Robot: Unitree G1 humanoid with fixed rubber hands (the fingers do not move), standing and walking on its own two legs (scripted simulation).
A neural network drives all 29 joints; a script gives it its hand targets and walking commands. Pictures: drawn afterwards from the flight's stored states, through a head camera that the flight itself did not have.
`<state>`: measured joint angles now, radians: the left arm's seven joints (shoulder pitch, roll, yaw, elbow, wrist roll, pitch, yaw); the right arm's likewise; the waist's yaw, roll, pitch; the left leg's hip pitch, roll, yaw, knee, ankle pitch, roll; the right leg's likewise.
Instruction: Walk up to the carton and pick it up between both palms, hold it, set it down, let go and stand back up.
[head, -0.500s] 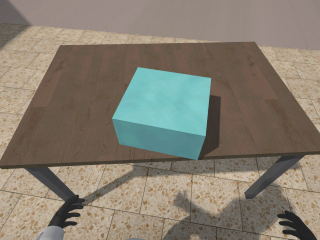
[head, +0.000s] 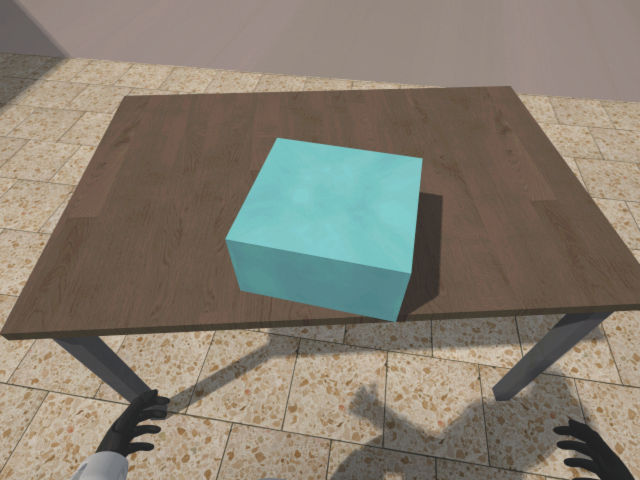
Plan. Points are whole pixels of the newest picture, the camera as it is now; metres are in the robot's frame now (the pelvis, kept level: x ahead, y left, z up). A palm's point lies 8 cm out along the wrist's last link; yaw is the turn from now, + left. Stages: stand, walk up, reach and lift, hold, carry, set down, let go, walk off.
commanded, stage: walk up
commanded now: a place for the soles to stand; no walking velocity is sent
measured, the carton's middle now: (332, 223) +0.53 +0.02 -0.05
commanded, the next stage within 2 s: reach and lift in 0.52 s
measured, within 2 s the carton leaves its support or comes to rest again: neither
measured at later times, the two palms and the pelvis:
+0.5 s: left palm (115, 452) +0.16 +0.29 -0.07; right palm out of the picture +0.12 -0.31 -0.05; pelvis +0.00 +0.00 +0.00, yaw +0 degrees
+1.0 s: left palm (128, 413) +0.20 +0.28 -0.05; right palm (574, 446) +0.17 -0.27 -0.04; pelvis +0.00 +0.00 +0.01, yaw +0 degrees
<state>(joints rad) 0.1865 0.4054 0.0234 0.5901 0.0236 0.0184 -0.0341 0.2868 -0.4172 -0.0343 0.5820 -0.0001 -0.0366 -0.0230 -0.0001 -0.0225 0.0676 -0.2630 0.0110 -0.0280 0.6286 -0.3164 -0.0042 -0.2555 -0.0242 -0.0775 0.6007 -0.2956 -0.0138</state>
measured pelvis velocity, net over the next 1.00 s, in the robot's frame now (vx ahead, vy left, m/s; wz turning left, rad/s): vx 0.00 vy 0.00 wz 0.00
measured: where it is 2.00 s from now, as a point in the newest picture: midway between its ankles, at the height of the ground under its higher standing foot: outside the picture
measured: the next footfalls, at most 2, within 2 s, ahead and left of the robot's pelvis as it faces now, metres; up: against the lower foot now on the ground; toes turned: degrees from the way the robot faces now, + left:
none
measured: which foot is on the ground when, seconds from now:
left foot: down 0.00-1.00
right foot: down 0.00-1.00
